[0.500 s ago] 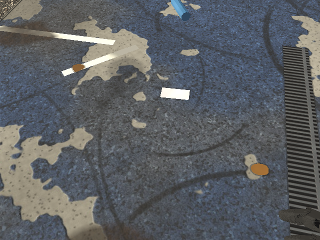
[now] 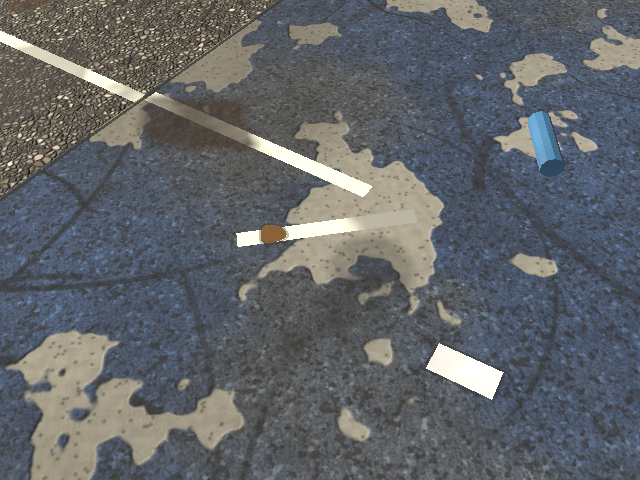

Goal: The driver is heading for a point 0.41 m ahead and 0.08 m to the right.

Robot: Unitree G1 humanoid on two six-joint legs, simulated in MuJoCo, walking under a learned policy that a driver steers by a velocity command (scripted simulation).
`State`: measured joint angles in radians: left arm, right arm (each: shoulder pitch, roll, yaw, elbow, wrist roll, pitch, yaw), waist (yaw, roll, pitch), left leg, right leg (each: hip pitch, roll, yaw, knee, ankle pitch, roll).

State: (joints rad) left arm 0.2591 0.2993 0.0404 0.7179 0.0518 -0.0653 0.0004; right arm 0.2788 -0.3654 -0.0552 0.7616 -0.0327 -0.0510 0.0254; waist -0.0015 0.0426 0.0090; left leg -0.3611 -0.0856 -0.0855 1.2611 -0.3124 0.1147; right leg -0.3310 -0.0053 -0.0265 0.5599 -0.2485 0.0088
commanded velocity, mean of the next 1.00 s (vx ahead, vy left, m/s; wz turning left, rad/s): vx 0.43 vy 0.00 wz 0.10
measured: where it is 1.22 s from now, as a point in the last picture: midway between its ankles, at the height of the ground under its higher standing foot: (341, 446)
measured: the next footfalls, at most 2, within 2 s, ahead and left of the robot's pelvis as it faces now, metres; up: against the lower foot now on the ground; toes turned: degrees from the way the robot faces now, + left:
left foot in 0.32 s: +0.48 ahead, +0.08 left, +0.00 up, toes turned +6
right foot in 0.70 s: +0.66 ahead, -0.09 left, +0.00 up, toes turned +3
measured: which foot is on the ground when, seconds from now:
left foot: up 0.00-0.30, down 0.32-0.72, up 0.74-0.94, down 0.96-1.00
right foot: down 0.00-0.32, up 0.34-0.68, down 0.70-1.00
